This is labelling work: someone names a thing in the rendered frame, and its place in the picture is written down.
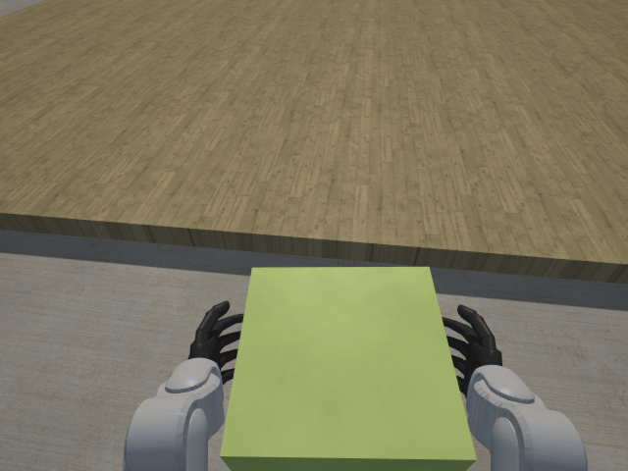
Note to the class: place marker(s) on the right robot hand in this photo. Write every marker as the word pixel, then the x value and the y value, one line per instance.
pixel 481 349

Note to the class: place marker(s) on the robot left forearm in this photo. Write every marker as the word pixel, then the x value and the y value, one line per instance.
pixel 170 431

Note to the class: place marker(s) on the robot right forearm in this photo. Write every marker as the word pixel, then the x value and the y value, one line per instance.
pixel 516 427

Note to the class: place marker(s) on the left robot hand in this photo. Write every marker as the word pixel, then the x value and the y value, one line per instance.
pixel 207 342

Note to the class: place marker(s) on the carton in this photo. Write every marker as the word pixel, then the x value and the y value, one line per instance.
pixel 344 369

